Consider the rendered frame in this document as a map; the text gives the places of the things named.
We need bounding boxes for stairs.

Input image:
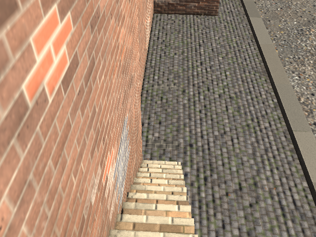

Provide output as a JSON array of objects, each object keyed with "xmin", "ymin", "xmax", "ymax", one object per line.
[{"xmin": 109, "ymin": 160, "xmax": 198, "ymax": 237}]

